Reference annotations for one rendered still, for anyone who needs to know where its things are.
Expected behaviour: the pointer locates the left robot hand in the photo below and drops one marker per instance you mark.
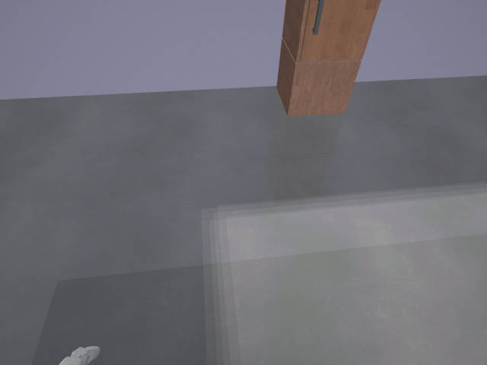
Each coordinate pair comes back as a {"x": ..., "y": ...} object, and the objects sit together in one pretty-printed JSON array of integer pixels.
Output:
[{"x": 82, "y": 356}]

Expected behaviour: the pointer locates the cupboard door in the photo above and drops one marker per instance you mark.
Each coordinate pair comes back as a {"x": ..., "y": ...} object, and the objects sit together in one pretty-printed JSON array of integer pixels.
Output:
[{"x": 343, "y": 31}]

